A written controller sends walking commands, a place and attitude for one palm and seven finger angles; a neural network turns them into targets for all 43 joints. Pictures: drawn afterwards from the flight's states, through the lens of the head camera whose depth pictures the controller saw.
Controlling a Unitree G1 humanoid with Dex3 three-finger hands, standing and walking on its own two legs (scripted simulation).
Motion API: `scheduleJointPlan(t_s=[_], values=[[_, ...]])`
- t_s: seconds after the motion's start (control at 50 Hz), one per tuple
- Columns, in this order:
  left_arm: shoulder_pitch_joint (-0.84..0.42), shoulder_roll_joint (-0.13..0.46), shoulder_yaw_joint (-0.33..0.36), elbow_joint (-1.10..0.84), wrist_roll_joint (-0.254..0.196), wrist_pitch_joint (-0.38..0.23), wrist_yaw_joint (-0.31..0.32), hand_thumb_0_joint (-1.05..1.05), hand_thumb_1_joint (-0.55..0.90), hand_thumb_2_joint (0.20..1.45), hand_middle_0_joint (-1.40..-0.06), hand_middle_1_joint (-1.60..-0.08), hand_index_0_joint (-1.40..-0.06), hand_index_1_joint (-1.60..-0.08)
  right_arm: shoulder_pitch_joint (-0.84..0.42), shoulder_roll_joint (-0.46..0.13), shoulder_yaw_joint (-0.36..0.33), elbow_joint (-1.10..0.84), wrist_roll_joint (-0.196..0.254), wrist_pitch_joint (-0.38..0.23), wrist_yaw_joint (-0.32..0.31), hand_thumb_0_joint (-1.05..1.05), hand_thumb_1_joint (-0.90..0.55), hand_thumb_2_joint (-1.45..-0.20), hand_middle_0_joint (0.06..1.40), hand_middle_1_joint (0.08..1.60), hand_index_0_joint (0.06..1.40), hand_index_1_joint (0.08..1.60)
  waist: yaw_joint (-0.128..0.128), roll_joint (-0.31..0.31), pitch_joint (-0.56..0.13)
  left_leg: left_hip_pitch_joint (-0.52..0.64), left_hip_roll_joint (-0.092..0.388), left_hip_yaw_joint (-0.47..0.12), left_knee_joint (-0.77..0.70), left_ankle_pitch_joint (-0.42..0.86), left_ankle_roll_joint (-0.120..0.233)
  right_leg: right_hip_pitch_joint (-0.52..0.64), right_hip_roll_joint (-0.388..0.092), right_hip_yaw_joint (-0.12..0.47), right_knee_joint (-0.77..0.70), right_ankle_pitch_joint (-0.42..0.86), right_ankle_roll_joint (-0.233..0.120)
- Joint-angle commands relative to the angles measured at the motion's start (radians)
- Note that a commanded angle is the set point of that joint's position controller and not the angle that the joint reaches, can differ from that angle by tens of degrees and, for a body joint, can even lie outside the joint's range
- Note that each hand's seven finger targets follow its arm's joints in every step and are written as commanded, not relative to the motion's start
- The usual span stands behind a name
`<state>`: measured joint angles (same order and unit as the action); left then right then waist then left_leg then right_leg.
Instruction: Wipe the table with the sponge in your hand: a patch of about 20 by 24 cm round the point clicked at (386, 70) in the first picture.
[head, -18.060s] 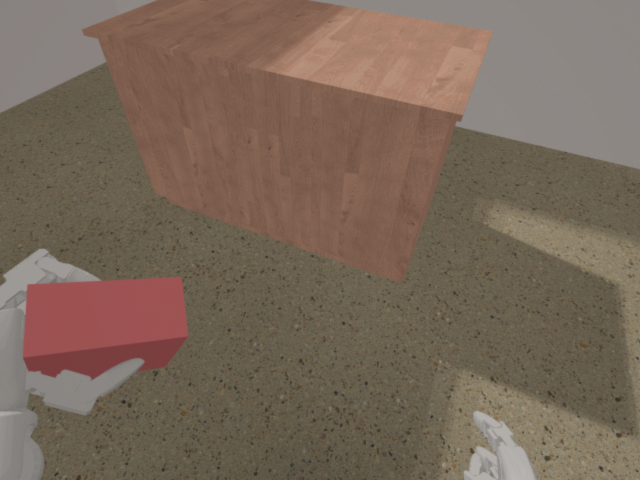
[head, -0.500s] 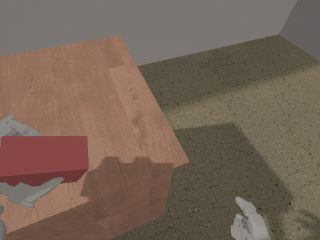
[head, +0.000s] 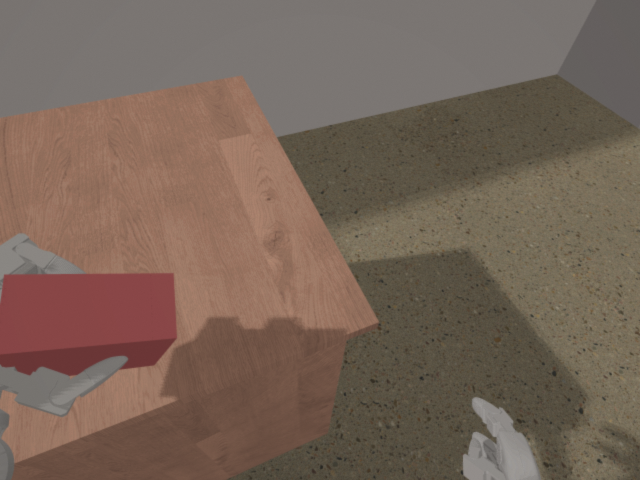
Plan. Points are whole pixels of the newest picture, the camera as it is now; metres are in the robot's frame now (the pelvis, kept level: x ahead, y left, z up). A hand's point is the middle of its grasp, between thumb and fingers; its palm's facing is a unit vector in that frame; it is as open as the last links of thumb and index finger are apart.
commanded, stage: shuffle to correct the standing spot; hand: left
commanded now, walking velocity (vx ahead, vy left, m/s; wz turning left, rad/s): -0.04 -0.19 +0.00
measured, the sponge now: (117, 326) +0.23 +0.21 +0.14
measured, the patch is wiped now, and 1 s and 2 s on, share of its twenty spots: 0.00 0.00 0.00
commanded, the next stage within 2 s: come to a stop and stand still in 0.54 s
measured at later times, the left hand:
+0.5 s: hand (71, 321) +0.22 +0.23 +0.17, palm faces +0.32 -0.85 -0.42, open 9.9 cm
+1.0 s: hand (52, 355) +0.19 +0.24 +0.15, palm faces +0.25 -0.89 -0.39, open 9.9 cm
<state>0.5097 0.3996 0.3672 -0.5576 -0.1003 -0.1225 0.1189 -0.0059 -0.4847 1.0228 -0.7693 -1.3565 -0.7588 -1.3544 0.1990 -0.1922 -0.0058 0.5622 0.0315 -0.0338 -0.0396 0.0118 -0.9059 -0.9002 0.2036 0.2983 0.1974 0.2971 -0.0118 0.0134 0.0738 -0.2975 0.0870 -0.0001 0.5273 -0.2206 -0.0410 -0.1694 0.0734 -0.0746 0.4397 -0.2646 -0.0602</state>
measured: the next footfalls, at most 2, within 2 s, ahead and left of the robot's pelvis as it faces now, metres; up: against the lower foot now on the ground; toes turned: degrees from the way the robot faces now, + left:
none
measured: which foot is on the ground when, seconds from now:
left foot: down 0.00-1.00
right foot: down 0.00-1.00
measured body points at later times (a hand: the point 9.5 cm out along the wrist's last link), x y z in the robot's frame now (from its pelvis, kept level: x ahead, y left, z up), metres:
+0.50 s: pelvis +0.00 -0.01 +0.00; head +0.03 +0.00 +0.45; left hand +0.20 +0.28 +0.19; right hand +0.17 -0.24 -0.09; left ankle +0.04 +0.14 -0.74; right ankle -0.02 -0.08 -0.74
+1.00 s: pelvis -0.02 +0.02 +0.00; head -0.01 +0.04 +0.44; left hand +0.18 +0.29 +0.17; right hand +0.14 -0.23 -0.07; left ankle +0.04 +0.14 -0.74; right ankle -0.02 -0.08 -0.74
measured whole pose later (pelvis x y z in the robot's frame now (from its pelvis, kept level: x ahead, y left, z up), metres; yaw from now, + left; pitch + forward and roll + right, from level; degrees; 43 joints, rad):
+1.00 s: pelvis -0.02 +0.02 +0.00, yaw -2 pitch -2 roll -1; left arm 0.51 0.37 0.33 -0.52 -0.06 -0.21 0.07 -0.01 -0.49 1.02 -0.77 -1.36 -0.76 -1.36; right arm 0.21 -0.23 -0.03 0.56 0.02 -0.12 -0.04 0.01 -0.91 -0.90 0.20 0.30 0.20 0.30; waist -0.01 -0.02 0.07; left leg -0.31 0.04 0.03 0.56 -0.21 0.00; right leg -0.23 0.04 -0.03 0.52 -0.27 -0.03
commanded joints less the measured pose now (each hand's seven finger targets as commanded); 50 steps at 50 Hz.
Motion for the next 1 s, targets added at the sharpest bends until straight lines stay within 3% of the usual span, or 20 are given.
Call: scheduleJointPlan(t_s=[0.0, 0.12, 0.3, 0.34, 0.42, 0.46, 0.54, 0.64, 0.66, 0.68, 0.7, 0.72, 0.74, 0.76, 0.78, 0.82, 0.86, 0.88, 0.92, 0.98], values=[[-0.048, 0.168, 0.122, -0.204, -0.002, -0.062, 0.019, 0.000, 0.100, 1.300, -1.200, -1.600, -1.200, -1.600, -0.081, -0.117, -0.050, -0.160, -0.005, -0.057, -0.009, 0.000, -0.900, -0.900, 0.200, 0.300, 0.200, 0.300, -0.001, 0.061, -0.148, 0.070, 0.100, -0.101, -0.078, 0.087, 0.079, 0.004, -0.152, 0.127, -0.088, 0.167, 0.022], [-0.046, 0.164, 0.112, -0.211, -0.003, -0.060, 0.022, 0.000, 0.100, 1.300, -1.200, -1.600, -1.200, -1.600, -0.085, -0.112, -0.049, -0.157, -0.001, -0.055, -0.009, 0.000, -0.900, -0.900, 0.200, 0.300, 0.200, 0.300, -0.008, 0.072, -0.157, 0.086, 0.086, -0.095, -0.073, 0.056, 0.076, -0.007, -0.163, 0.142, -0.090, 0.161, 0.008], [-0.038, 0.171, 0.125, -0.215, -0.004, -0.061, 0.017, 0.000, 0.100, 1.300, -1.200, -1.600, -1.200, -1.600, -0.079, -0.116, -0.051, -0.160, -0.005, -0.056, -0.007, 0.000, -0.900, -0.900, 0.200, 0.300, 0.200, 0.300, 0.000, 0.058, -0.172, 0.094, 0.103, -0.102, -0.063, 0.172, 0.078, 0.017, -0.151, 0.115, -0.076, 0.216, 0.018], [-0.028, 0.162, 0.115, -0.213, -0.004, -0.063, 0.018, 0.000, 0.100, 1.300, -1.200, -1.600, -1.200, -1.600, -0.083, -0.114, -0.044, -0.157, -0.006, -0.053, -0.008, 0.000, -0.900, -0.900, 0.200, 0.300, 0.200, 0.300, -0.002, 0.090, -0.168, 0.103, 0.108, -0.101, -0.075, 0.171, 0.083, 0.008, -0.143, 0.106, -0.075, 0.208, 0.022], [-0.026, 0.168, 0.115, -0.216, -0.006, -0.057, 0.017, 0.000, 0.100, 1.300, -1.200, -1.600, -1.200, -1.600, -0.080, -0.114, -0.049, -0.158, 0.000, -0.052, -0.009, 0.000, -0.900, -0.900, 0.200, 0.300, 0.200, 0.300, -0.006, 0.062, -0.187, 0.113, 0.099, -0.101, -0.058, 0.204, 0.075, 0.024, -0.158, 0.119, -0.072, 0.245, 0.011], [-0.030, 0.177, 0.127, -0.208, -0.005, -0.058, 0.016, 0.000, 0.100, 1.300, -1.200, -1.600, -1.200, -1.600, -0.083, -0.117, -0.052, -0.160, -0.004, -0.052, -0.009, 0.000, -0.900, -0.900, 0.200, 0.300, 0.200, 0.300, -0.001, 0.055, -0.171, 0.104, 0.100, -0.088, -0.047, 0.175, 0.077, 0.006, -0.158, 0.125, -0.084, 0.235, 0.019], [-0.035, 0.156, 0.109, -0.198, -0.009, -0.056, 0.018, 0.000, 0.100, 1.300, -1.200, -1.600, -1.200, -1.600, -0.075, -0.115, -0.047, -0.154, -0.002, -0.047, -0.009, 0.000, -0.900, -0.900, 0.200, 0.300, 0.200, 0.300, -0.007, 0.024, -0.166, 0.106, 0.077, -0.076, -0.026, 0.125, 0.071, -0.022, -0.175, 0.143, -0.087, 0.217, -0.003], [-0.041, 0.160, 0.113, -0.202, -0.008, -0.057, 0.024, 0.000, 0.100, 1.300, -1.200, -1.600, -1.200, -1.600, -0.086, -0.113, -0.043, -0.156, -0.001, -0.047, -0.009, 0.000, -0.900, -0.900, 0.200, 0.300, 0.200, 0.300, -0.004, 0.047, -0.153, 0.101, 0.069, -0.077, -0.021, 0.119, 0.074, -0.028, -0.182, 0.156, -0.092, 0.212, 0.000], [-0.978, 0.904, 0.680, -0.293, 0.145, -0.154, -0.022, 0.000, 0.100, 1.300, -1.200, -1.600, -1.200, -1.600, 0.105, -0.163, -0.104, -0.057, -0.051, -0.141, -0.027, 0.000, -0.900, -0.900, 0.200, 0.300, 0.200, 0.300, 0.057, -0.222, -0.040, -0.036, 0.001, 0.123, 0.028, 0.172, 0.051, -0.053, -0.138, 0.144, -0.176, 0.528, 0.139], [-0.541, 0.385, 0.329, 0.165, 0.067, -0.111, -0.067, 0.000, 0.100, 1.300, -1.200, -1.600, -1.200, -1.600, 0.012, -0.102, -0.083, -0.081, -0.040, -0.146, -0.027, 0.000, -0.900, -0.900, 0.200, 0.300, 0.200, 0.300, 0.039, -0.191, -0.196, 0.028, -0.092, 0.081, -0.003, 0.211, 0.054, 0.034, -0.195, 0.182, -0.035, 0.672, 0.026], [-0.288, 0.261, 0.228, 0.258, 0.053, -0.110, -0.088, 0.000, 0.100, 1.300, -1.200, -1.600, -1.200, -1.600, 0.014, -0.155, -0.095, -0.141, -0.021, -0.167, -0.019, 0.000, -0.900, -0.900, 0.200, 0.300, 0.200, 0.300, 0.079, -0.071, -0.193, 0.090, -0.046, 0.099, 0.005, 0.253, 0.045, 0.021, -0.189, 0.235, -0.009, 0.783, 0.095], [-0.197, 0.110, 0.080, 0.190, 0.029, -0.111, -0.093, 0.000, 0.100, 1.300, -1.200, -1.600, -1.200, -1.600, 0.008, -0.157, -0.093, -0.149, -0.007, -0.165, -0.003, 0.000, -0.900, -0.900, 0.200, 0.300, 0.200, 0.300, 0.053, 0.111, -0.261, 0.154, -0.012, 0.080, -0.025, 0.362, 0.072, 0.043, -0.185, 0.165, 0.088, 0.736, 0.105], [-0.198, 0.138, 0.093, 0.022, 0.028, -0.124, -0.086, 0.000, 0.100, 1.300, -1.200, -1.600, -1.200, -1.600, 0.010, -0.175, -0.093, -0.166, -0.008, -0.157, 0.017, 0.000, -0.900, -0.900, 0.200, 0.300, 0.200, 0.300, 0.049, 0.156, -0.302, 0.204, 0.038, 0.045, -0.019, 0.453, 0.100, 0.017, -0.154, 0.137, 0.145, 0.622, 0.134], [-0.190, 0.137, 0.083, -0.078, 0.029, -0.133, -0.078, 0.000, 0.100, 1.300, -1.200, -1.600, -1.200, -1.600, -0.029, -0.161, -0.085, -0.176, -0.007, -0.156, 0.031, 0.000, -0.900, -0.900, 0.200, 0.300, 0.200, 0.300, 0.058, 0.129, -0.306, 0.193, 0.064, 0.017, 0.005, 0.500, 0.122, 0.007, -0.139, 0.109, 0.166, 0.531, 0.156], [-0.150, 0.122, 0.073, -0.104, 0.033, -0.131, -0.069, 0.000, 0.100, 1.300, -1.200, -1.600, -1.200, -1.600, -0.050, -0.150, -0.077, -0.186, -0.006, -0.158, 0.042, 0.000, -0.900, -0.900, 0.200, 0.300, 0.200, 0.300, 0.066, 0.069, -0.292, 0.130, 0.058, 0.022, 0.024, 0.465, 0.114, 0.041, -0.134, 0.102, 0.123, 0.449, 0.157], [-0.062, 0.130, 0.089, -0.141, 0.036, -0.123, -0.036, 0.000, 0.100, 1.300, -1.200, -1.600, -1.200, -1.600, -0.069, -0.129, -0.063, -0.182, 0.006, -0.162, 0.052, 0.000, -0.900, -0.900, 0.200, 0.300, 0.200, 0.300, 0.056, -0.023, -0.277, 0.096, 0.003, 0.042, 0.037, 0.319, 0.081, 0.049, -0.142, 0.113, 0.021, 0.403, 0.116], [-0.055, 0.184, 0.157, -0.170, 0.031, -0.129, -0.014, 0.000, 0.100, 1.300, -1.200, -1.600, -1.200, -1.600, -0.077, -0.132, -0.063, -0.187, -0.009, -0.154, 0.033, 0.000, -0.900, -0.900, 0.200, 0.300, 0.200, 0.300, 0.050, -0.147, -0.233, 0.042, -0.051, 0.041, 0.086, 0.094, 0.060, 0.007, -0.196, 0.198, -0.063, 0.359, 0.090], [-0.060, 0.203, 0.184, -0.163, 0.025, -0.135, -0.005, 0.000, 0.100, 1.300, -1.200, -1.600, -1.200, -1.600, -0.081, -0.123, -0.056, -0.181, -0.013, -0.151, 0.021, 0.000, -0.900, -0.900, 0.200, 0.300, 0.200, 0.300, 0.044, -0.171, -0.204, 0.024, -0.075, 0.029, 0.098, 0.005, 0.052, -0.030, -0.224, 0.241, -0.106, 0.270, 0.062], [-0.098, 0.246, 0.224, -0.202, 0.021, -0.147, 0.017, 0.000, 0.100, 1.300, -1.200, -1.600, -1.200, -1.600, -0.087, -0.124, -0.046, -0.158, -0.019, -0.144, -0.004, 0.000, -0.900, -0.900, 0.200, 0.300, 0.200, 0.300, 0.031, -0.077, -0.171, 0.087, -0.071, -0.005, 0.025, -0.013, 0.049, -0.120, -0.233, 0.257, -0.135, 0.035, -0.012], [-0.163, 0.182, 0.165, -0.139, 0.025, -0.154, 0.016, 0.000, 0.100, 1.300, -1.200, -1.600, -1.200, -1.600, -0.099, -0.123, -0.037, -0.154, -0.028, -0.144, -0.023, 0.000, -0.900, -0.900, 0.200, 0.300, 0.200, 0.300, 0.023, 0.042, -0.103, 0.114, -0.028, -0.044, -0.098, -0.082, 0.069, -0.172, -0.140, 0.192, -0.152, -0.178, 0.027]])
